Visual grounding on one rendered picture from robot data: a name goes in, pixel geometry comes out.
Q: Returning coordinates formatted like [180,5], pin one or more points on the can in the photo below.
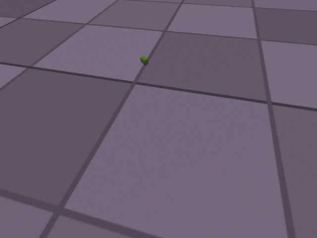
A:
[144,60]

